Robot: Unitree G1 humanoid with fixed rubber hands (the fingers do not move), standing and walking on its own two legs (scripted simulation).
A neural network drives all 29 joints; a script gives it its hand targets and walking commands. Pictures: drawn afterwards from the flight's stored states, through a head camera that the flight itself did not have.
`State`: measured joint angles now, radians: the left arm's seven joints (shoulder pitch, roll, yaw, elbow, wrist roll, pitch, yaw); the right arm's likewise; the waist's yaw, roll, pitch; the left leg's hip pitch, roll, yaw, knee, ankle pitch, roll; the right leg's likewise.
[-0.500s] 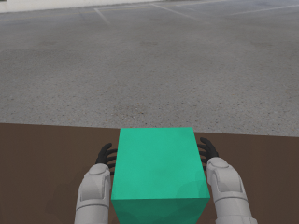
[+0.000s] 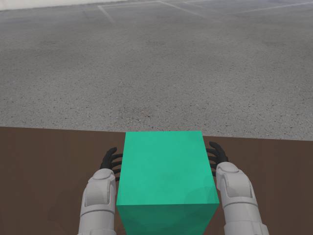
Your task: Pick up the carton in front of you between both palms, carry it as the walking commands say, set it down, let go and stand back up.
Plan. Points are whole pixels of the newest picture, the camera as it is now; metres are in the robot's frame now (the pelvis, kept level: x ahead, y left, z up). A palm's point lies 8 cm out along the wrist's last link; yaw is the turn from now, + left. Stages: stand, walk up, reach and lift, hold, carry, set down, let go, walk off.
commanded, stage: hold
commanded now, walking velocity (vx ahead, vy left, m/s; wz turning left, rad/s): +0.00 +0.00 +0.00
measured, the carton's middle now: (164, 186) +0.29 +0.00 -0.02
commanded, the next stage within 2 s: carry in 0.58 s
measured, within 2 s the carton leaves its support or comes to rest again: neither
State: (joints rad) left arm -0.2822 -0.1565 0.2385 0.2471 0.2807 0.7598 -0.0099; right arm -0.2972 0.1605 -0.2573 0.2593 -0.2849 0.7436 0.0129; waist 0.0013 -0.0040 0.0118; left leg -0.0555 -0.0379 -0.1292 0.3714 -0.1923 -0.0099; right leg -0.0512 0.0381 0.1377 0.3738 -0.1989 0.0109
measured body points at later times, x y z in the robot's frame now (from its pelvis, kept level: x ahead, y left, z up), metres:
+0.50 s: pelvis +0.01 +0.00 +0.00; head -0.04 +0.00 +0.45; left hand +0.30 +0.15 +0.04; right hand +0.30 -0.15 +0.04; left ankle +0.02 +0.13 -0.75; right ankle +0.01 -0.13 -0.75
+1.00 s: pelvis +0.10 -0.01 -0.01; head +0.09 -0.01 +0.44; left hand +0.38 +0.15 +0.07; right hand +0.40 -0.16 +0.07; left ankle +0.12 +0.09 -0.74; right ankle +0.01 -0.14 -0.75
